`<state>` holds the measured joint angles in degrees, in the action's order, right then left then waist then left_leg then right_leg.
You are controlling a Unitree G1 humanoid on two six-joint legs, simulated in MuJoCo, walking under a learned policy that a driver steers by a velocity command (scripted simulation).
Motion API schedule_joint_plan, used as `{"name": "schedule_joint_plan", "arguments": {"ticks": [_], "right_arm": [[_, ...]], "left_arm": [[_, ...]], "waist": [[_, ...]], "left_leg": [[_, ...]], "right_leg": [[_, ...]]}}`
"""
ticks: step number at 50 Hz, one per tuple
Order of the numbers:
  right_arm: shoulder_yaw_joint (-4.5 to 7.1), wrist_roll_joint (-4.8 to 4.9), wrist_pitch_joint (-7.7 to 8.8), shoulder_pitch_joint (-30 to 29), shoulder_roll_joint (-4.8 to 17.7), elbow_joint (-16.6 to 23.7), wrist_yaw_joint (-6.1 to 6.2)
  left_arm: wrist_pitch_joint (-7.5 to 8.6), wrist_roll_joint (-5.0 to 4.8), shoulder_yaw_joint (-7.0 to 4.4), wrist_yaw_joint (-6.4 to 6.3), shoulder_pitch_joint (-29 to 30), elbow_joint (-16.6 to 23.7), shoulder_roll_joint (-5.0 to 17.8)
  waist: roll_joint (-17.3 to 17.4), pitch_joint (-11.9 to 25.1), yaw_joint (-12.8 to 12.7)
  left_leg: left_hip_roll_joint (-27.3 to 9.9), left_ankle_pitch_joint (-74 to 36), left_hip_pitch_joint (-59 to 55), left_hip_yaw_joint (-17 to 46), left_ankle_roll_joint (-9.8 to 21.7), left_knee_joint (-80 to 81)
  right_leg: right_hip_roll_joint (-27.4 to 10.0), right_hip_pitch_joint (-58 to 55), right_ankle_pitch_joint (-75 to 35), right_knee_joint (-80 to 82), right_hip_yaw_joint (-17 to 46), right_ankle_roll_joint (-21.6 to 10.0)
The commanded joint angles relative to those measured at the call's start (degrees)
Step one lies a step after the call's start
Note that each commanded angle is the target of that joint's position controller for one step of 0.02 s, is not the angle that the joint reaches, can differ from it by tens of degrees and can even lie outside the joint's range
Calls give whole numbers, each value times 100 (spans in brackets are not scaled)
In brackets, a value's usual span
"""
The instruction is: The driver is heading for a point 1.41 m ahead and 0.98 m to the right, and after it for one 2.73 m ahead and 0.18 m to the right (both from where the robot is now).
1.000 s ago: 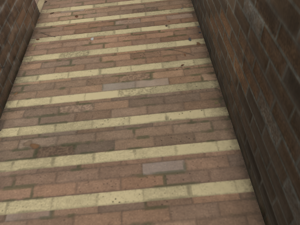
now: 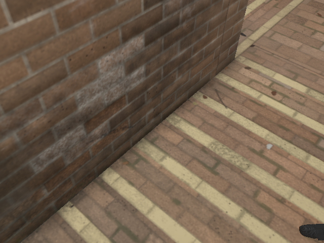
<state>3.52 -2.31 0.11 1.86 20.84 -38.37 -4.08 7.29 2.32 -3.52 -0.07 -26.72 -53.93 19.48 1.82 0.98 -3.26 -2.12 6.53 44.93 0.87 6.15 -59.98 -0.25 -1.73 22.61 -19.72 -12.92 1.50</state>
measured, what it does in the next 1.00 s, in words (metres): walks ahead, turning right: left foot, then right foot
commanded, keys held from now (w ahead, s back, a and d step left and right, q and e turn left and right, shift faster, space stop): w+e+shift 1.00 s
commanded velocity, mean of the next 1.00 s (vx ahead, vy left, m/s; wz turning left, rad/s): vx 0.88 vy -0.24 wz -0.65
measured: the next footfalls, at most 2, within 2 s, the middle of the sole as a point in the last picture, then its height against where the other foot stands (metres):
left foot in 0.12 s outside the picture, level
right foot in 0.60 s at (229, 196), level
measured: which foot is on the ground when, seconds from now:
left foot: up 0.00-0.10, down 0.12-0.62, up 0.64-1.00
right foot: down 0.00-0.12, up 0.14-0.58, down 0.60-1.00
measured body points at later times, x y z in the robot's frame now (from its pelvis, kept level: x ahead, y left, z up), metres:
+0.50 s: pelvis +0.44 -0.06 -0.01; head +0.47 -0.03 +0.44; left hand +0.68 +0.14 -0.11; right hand +0.32 -0.37 -0.10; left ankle +0.26 +0.08 -0.73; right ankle +0.66 -0.23 -0.67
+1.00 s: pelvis +0.86 -0.25 +0.01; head +0.89 -0.27 +0.46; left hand +1.00 +0.02 -0.10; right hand +0.95 -0.59 -0.05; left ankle +1.15 -0.24 -0.68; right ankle +0.69 -0.22 -0.73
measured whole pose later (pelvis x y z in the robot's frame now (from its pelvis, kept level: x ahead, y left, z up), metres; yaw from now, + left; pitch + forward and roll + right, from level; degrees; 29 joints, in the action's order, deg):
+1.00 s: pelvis +0.86 -0.25 +0.01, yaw -42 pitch +2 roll +0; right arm -0.1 -1.5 2.8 -4.0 16.4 -38.2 0.9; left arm 5.4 -0.1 -4.4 2.0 -28.6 -50.0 18.6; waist 0.7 -2.4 -9.6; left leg -4.5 -3.9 38.2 6.1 -3.4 -32.6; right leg 9.1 -4.4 20.2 -17.2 18.7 -7.9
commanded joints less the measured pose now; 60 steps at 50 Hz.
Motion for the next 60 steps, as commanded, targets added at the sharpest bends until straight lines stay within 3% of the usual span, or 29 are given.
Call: {"name": "schedule_joint_plan", "arguments": {"ticks": [1,3,5,6,7,8,9,10,11,12,14,17,21,26,29,30,31,32,33,35,39,48,51,53,54,55,56,58,60], "right_arm": [[-119,-6,112,-181,-35,369,-123],[-97,-68,197,21,-1,238,-70],[67,-193,197,1728,255,-343,71],[236,-268,208,2818,650,-706,233],[257,-431,277,2823,1128,-794,368],[249,-459,363,2505,1258,-446,387],[205,-240,421,2167,831,-619,407],[162,24,442,2066,900,-725,663],[182,112,363,2330,864,-1030,890],[123,165,364,2696,768,-1137,963],[115,218,361,2391,545,-1142,930],[140,143,425,1713,465,-1005,791],[223,219,603,1927,612,-1117,917],[247,209,475,2179,748,-1248,920],[407,87,166,1739,1280,-984,891],[386,43,122,1621,1258,-894,827],[262,155,160,1810,676,-715,734],[119,1,307,1396,268,-160,614],[40,-130,442,849,212,11,624],[-10,-80,525,643,293,141,584],[-93,-110,232,560,213,27,607],[-238,93,355,-1403,13,521,522],[-169,151,413,-652,170,333,446],[87,185,486,892,801,-135,565],[209,24,554,1975,1189,-341,666],[310,-205,567,2820,1562,-479,735],[360,-2,516,2231,1597,-475,589],[179,58,530,1095,616,-368,549],[75,29,593,1363,398,-720,668]], "left_arm": [[302,-112,83,69,829,326,377],[211,-221,64,2,322,57,807],[34,-288,10,-45,590,56,1248],[7,-240,-12,-55,784,78,1247],[31,-136,174,18,330,237,218],[43,-450,148,-15,-123,522,299],[-21,-380,86,-1,558,601,589],[-306,-176,-22,103,455,664,552],[-588,94,2,260,216,680,388],[-715,236,40,399,137,719,66],[-924,167,118,657,284,873,-246],[-931,67,144,1042,1489,1319,-144],[-928,17,230,1245,2294,1715,-210],[-835,-78,184,891,2546,1661,-130],[-811,-191,-62,677,603,1095,326],[-767,-183,-276,542,-254,832,701],[-826,-151,-533,437,88,897,1117],[-888,-161,-667,445,171,1011,1754],[-823,-263,-647,406,317,995,1738],[-657,-230,-481,288,568,868,1028],[-322,-99,-257,236,850,865,599],[-123,-243,-316,187,-320,592,841],[-91,-272,-321,120,78,643,874],[-84,-223,-395,148,356,655,1285],[-77,-220,-300,162,594,782,926],[-125,-272,-63,116,374,935,-75],[-261,-341,-20,66,-29,1318,44],[-412,-28,-170,117,1084,1268,740],[-590,8,-117,215,1473,1399,436]], "waist": [[-385,-924,670],[-319,-678,796],[-704,341,1749],[-673,777,2288],[943,1176,1573],[1112,1865,1220],[316,837,1106],[-780,326,606],[-1133,126,297],[-646,251,212],[327,246,-9],[156,-506,-64],[487,-809,56],[576,-778,-73],[937,152,-957],[688,422,-1220],[-1015,494,-881],[-1558,886,-606],[-530,726,-472],[407,41,53],[-20,-326,393],[-503,-640,-573],[-838,-201,-233],[-724,682,676],[-388,1210,1189],[948,1899,1161],[2106,2337,550],[506,678,648],[327,140,577]], "left_leg": [[244,-858,-2147,-375,145,1448],[768,-242,-2836,-931,253,1719],[854,308,-4776,-560,330,2442],[386,725,-6179,-119,382,2588],[-1291,2182,-6751,1827,246,2708],[-2316,2353,-6763,4606,435,4074],[-1964,2235,-5898,3762,352,4542],[-2398,-2414,-5329,3708,199,4090],[-2173,-6663,-5336,2416,-79,3398],[-1884,-7319,-5058,1497,-370,3242],[-1746,-5375,-4767,631,-303,3515],[-961,-2627,-3478,-673,-530,4376],[-1502,-2316,-4008,-1100,-276,5102],[-1278,-5030,-5079,-1834,-488,4729],[-1537,-6799,-4861,-1608,-216,1804],[-1494,-6057,-3936,-1405,-177,68],[-291,-1316,-1571,-1401,-644,-2700],[729,2171,126,-591,-809,-4362],[198,1698,10,427,-570,-3717],[-308,1409,-761,550,-558,-2262],[-591,1435,-1432,438,-934,-884],[-33,-1246,-964,259,-995,2765],[167,-1366,-2780,209,-755,3330],[398,-191,-4292,66,-747,2882],[-271,860,-5422,761,-625,2924],[-1972,2959,-6791,2657,-379,3244],[-2821,5047,-6671,5555,37,4626],[-1943,4051,-5220,3453,63,4455],[-1547,2274,-4717,2084,42,4499]], "right_leg": [[-1287,2234,-3513,1800,376,-774],[-1387,1440,-6612,967,362,-978],[-1311,1304,-7601,-1265,592,-937],[-938,2237,-6162,-3142,740,-832],[-252,3479,656,-5678,1127,-933],[250,4399,642,-6582,2279,-1000],[-222,4703,-276,-6160,2146,-967],[-112,4403,-658,-6084,2177,-649],[-149,4328,-500,-6278,1978,-477],[-133,4115,-398,-6224,1850,-439],[-375,4282,-576,-5924,1807,-458],[-395,3733,-2020,-4117,1525,-556],[-707,3908,-3008,-2464,1163,-761],[-29,3240,-2725,-1596,175,-1118],[548,1394,-671,-1883,73,-1340],[847,178,408,-1714,292,-1545],[144,-1219,1545,-881,2130,-2371],[-1086,-1762,1878,95,5207,-3236],[-1114,-1172,1344,542,5342,-2821],[-829,494,794,760,4812,-2213],[-328,2087,276,978,4186,-2134],[-187,629,-2512,634,4051,-1461],[-65,902,-3837,95,3922,-1231],[70,744,-5268,-1801,3890,-1089],[400,1405,-4612,-3593,3572,-948],[870,2800,27,-5659,2907,-866],[807,3911,559,-6330,2264,-865],[134,4402,-633,-5995,1947,-904],[-125,4359,-873,-5643,1859,-828]]}}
